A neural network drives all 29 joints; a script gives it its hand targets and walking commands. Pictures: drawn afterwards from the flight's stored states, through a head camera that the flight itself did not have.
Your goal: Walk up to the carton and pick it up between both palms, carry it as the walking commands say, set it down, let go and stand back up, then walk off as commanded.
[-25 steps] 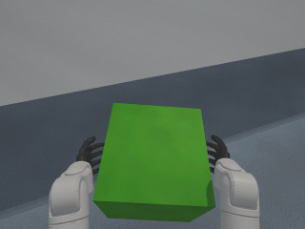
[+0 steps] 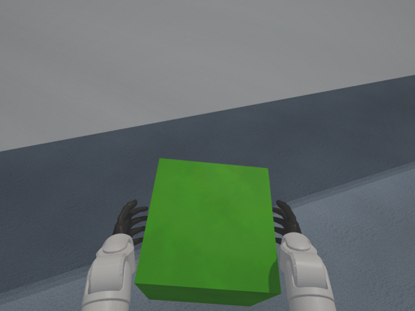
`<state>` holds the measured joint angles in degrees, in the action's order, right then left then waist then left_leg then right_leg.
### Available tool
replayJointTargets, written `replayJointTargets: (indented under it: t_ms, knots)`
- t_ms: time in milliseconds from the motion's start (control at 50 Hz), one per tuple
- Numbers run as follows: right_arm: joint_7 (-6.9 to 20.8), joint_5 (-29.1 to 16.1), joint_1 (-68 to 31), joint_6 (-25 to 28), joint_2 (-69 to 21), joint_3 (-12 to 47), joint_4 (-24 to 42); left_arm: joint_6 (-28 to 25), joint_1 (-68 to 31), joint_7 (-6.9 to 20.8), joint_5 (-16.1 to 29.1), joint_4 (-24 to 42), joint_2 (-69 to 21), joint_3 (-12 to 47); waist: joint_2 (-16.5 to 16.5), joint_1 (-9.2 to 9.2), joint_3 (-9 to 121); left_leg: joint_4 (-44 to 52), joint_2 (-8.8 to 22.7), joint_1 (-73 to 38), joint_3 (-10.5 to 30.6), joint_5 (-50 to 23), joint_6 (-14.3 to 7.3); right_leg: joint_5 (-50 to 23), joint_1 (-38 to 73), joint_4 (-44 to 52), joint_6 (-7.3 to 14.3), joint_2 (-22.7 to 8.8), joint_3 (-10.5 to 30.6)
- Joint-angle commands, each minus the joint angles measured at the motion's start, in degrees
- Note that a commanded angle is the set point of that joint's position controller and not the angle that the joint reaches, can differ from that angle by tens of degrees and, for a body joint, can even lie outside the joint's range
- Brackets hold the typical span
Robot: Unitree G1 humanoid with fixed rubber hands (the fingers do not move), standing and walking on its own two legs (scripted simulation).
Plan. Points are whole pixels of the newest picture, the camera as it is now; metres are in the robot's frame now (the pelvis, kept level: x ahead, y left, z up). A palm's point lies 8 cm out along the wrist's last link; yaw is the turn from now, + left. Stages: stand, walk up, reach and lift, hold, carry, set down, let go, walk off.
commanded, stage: carry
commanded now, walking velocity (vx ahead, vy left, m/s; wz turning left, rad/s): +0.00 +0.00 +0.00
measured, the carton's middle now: (206, 235) +0.31 -0.01 -0.05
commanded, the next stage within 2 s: none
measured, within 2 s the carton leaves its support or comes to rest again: neither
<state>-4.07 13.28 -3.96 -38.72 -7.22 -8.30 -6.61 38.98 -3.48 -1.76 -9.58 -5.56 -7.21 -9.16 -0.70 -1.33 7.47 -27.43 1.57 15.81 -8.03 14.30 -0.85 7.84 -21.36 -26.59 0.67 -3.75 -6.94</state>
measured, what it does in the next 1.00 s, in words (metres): stands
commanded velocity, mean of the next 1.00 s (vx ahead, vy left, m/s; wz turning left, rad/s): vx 0.00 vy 0.00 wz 0.00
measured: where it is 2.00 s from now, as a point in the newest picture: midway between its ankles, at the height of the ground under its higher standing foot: outside the picture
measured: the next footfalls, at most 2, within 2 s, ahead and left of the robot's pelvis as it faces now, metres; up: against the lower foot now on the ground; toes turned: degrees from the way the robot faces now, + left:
none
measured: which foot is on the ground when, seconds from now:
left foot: down 0.00-1.00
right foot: down 0.00-1.00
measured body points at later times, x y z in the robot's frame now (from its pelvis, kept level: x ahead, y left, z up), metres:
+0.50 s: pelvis +0.00 +0.00 +0.00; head -0.04 +0.00 +0.45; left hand +0.25 +0.17 -0.01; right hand +0.24 -0.16 -0.01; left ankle +0.00 +0.10 -0.74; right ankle +0.06 -0.12 -0.74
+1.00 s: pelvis +0.00 +0.00 +0.00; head -0.04 -0.01 +0.45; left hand +0.25 +0.17 -0.01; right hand +0.24 -0.16 -0.02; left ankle +0.00 +0.10 -0.74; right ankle +0.06 -0.12 -0.74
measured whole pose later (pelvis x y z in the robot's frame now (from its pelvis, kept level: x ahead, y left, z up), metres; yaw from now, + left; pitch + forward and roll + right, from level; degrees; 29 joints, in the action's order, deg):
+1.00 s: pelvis +0.00 +0.00 +0.00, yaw +0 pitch +1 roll +1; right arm -4.1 9.5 3.8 -26.6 -6.7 -4.5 -11.9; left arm 27.8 3.1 0.3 -9.6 -11.4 -3.3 -7.8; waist -0.1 -1.3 7.5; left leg -29.5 1.4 15.5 -8.0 15.3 -1.1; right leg 9.4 -21.4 -29.5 0.7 -4.2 -6.9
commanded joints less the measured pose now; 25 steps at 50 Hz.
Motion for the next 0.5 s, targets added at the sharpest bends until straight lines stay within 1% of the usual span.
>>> replayJointTargets:
  t_ms: [0,20,40,60,80,100,120,140,160,180,200,220,240,260,280,300,320,340,360,380,400,420,440,460,480]
  knots:
    - [9.7,-9.4,-18.9,8.9,-29.2,23.7,2.9,-8.3,-19.0,6.9,4.1,3.3,-21.6,18.5,3.5,2.46,13.7,2.5,6.6,0.8,4.8,-2.0,-1.7,-1.2,7.3,-2.0,0.2,-5.0,3.9]
    - [9.4,-10.2,-19.5,9.4,-30.5,26.0,5.9,-8.8,-19.3,6.8,5.0,5.4,-21.9,19.1,2.3,2.78,14.7,1.7,6.8,0.7,4.9,-3.3,-2.0,-2.0,7.9,-2.7,-0.1,-4.5,3.2]
    - [8.8,-8.0,-18.2,10.8,-26.4,22.9,3.4,-9.7,-18.1,6.5,3.5,1.7,-19.7,17.1,1.5,2.41,14.5,0.7,6.7,0.3,4.1,-2.5,-1.6,-2.9,7.7,-1.9,0.2,-4.7,3.3]
    - [8.6,-8.1,-17.5,11.7,-26.8,23.6,3.4,-10.8,-18.8,6.0,3.8,3.5,-17.6,16.2,0.8,2.72,13.3,0.2,5.9,1.7,4.3,-1.3,-1.7,-3.0,8.1,-1.9,0.4,-4.9,4.0]
    - [8.3,-6.9,-16.5,12.8,-25.8,22.3,0.7,-12.0,-17.3,5.6,2.0,1.2,-15.9,14.6,2.7,2.87,14.8,-0.7,5.6,1.4,3.6,-1.6,-1.5,-4.9,8.0,-2.2,0.6,-5.9,4.3]
    - [7.7,-4.9,-15.6,14.8,-21.5,19.5,-1.4,-13.9,-14.6,5.0,-0.2,-2.4,-12.1,11.1,2.5,2.77,15.1,-1.3,5.2,1.1,2.9,-1.3,-1.5,-5.4,7.8,-2.0,1.1,-6.0,5.3]
    - [7.2,-7.2,-14.9,14.7,-22.0,23.3,4.6,-13.7,-16.7,4.7,3.4,4.5,-11.1,14.5,0.0,2.88,13.9,-1.3,4.3,2.1,3.0,1.2,-1.7,-3.3,7.7,-0.4,1.1,-6.2,5.8]
    - [7.1,-6.3,-12.7,14.7,-22.3,22.8,1.9,-13.9,-15.0,4.7,2.9,3.0,-10.5,13.4,-1.5,3.06,12.9,-1.4,4.1,3.2,3.1,2.5,-1.6,-1.6,7.4,0.1,1.4,-6.3,5.9]
    - [6.8,-8.0,-14.6,14.8,-22.8,24.7,5.9,-14.0,-14.0,4.5,3.9,4.7,-11.7,14.5,-3.0,3.11,12.2,-2.5,3.3,3.9,2.5,4.4,-1.3,1.4,5.9,1.5,1.3,-6.7,7.1]
    - [6.8,-7.8,-12.9,14.3,-22.7,24.9,5.1,-13.8,-14.1,4.4,4.1,6.2,-10.8,14.9,-4.2,2.89,12.0,-2.1,3.0,3.0,2.4,4.1,-1.4,2.5,5.3,2.3,1.5,-7.0,7.7]
    - [6.6,-4.9,-10.2,15.2,-20.6,21.3,-1.1,-14.6,-10.5,4.3,0.8,-0.6,-8.3,11.0,-4.1,2.89,11.3,-2.0,2.9,3.7,2.5,3.9,-1.3,3.6,4.6,2.9,1.5,-7.1,7.3]
    - [6.4,-5.2,-10.3,16.1,-18.2,21.5,1.6,-15.3,-11.0,4.1,1.8,1.5,-8.0,12.4,-0.4,2.82,12.0,-0.7,3.1,2.8,2.8,4.9,-1.7,4.8,5.1,2.4,1.7,-7.0,7.5]
    - [6.2,-4.7,-9.7,16.1,-17.5,20.9,-0.1,-15.5,-10.0,3.9,1.3,0.3,-6.5,11.6,-0.5,2.84,11.8,0.7,3.8,2.0,3.9,3.7,-2.3,5.8,3.6,2.0,0.9,-5.9,6.3]
    - [5.9,-4.9,-10.2,16.7,-17.1,20.8,2.1,-15.6,-9.5,3.7,1.9,0.5,-6.0,11.7,0.9,3.27,11.2,1.5,4.1,2.9,4.8,4.7,-2.5,9.3,3.5,2.2,0.3,-5.4,5.8]
    - [5.7,-7.7,-11.9,15.7,-17.7,24.5,8.2,-15.0,-12.5,3.5,5.0,7.9,-6.7,15.2,0.9,3.12,11.8,1.9,4.6,2.6,5.3,3.7,-2.8,8.3,3.8,1.5,0.0,-4.8,5.2]
    - [5.8,-5.9,-9.8,15.4,-17.8,22.1,3.2,-14.6,-11.4,3.5,3.3,4.2,-6.7,14.0,2.1,3.2,10.2,3.0,5.3,3.4,5.7,3.6,-2.7,7.7,3.6,-0.1,-0.3,-4.2,3.8]
    - [5.7,-7.3,-13.3,15.3,-16.9,23.8,7.2,-14.6,-14.4,3.5,5.2,7.9,-7.5,16.2,3.2,3.03,10.9,3.4,5.9,2.7,5.9,2.9,-2.9,6.6,3.9,-0.8,-0.2,-3.9,3.6]
    - [5.5,-5.1,-10.6,15.5,-14.6,20.7,3.2,-14.5,-11.7,3.5,2.9,3.0,-5.3,13.4,1.8,2.88,10.5,3.1,6.1,2.5,6.0,2.7,-2.9,6.5,3.8,-0.7,0.1,-3.8,3.5]
    - [5.4,-3.5,-8.4,16.4,-14.2,19.2,0.3,-15.5,-10.3,3.4,1.6,0.3,-4.5,11.7,2.8,3.03,10.3,3.9,6.3,3.1,6.2,2.5,-3.1,5.6,4.0,-2.3,0.1,-3.3,2.9]
    - [5.0,-5.3,-10.3,16.8,-14.3,21.0,4.9,-15.7,-13.0,3.3,3.9,5.2,-4.7,13.3,4.9,3.2,11.1,3.7,5.9,2.8,5.7,2.9,-3.4,5.0,4.1,-1.8,0.2,-3.3,3.3]
    - [5.0,-6.2,-11.5,16.5,-13.9,21.7,7.0,-15.4,-12.7,3.2,4.7,6.2,-4.6,13.8,2.7,3.1,10.3,3.1,6.0,2.7,5.6,2.3,-3.3,5.2,3.8,-1.5,0.3,-3.0,3.0]
    - [4.9,-5.3,-8.5,16.4,-13.9,20.5,4.4,-15.4,-12.6,3.0,4.0,6.5,-3.0,12.9,2.6,3.12,10.4,1.9,5.8,2.7,4.8,1.7,-3.0,3.5,4.1,-1.5,0.6,-3.5,3.5]
    - [4.8,-3.8,-7.7,17.0,-14.4,19.4,1.5,-15.7,-11.2,3.2,2.9,2.5,-4.0,11.8,2.8,3.06,11.2,0.5,5.4,2.4,4.2,-0.3,-2.6,-0.8,5.4,-1.9,0.9,-4.0,4.1]
    - [4.5,-5.0,-8.0,17.3,-13.8,20.6,4.5,-16.0,-10.7,3.0,3.9,4.9,-3.0,12.1,-0.4,2.95,11.9,-0.3,5.3,2.5,4.0,-0.8,-2.6,-2.6,6.4,-1.7,1.3,-4.6,4.4]
    - [4.6,-4.7,-8.1,17.7,-13.7,20.2,4.4,-16.5,-9.5,3.0,3.1,3.0,-3.7,11.1,-0.2,3.02,13.7,-1.2,5.0,2.2,3.9,-0.6,-2.2,-3.5,7.3,-1.9,1.5,-4.8,4.9]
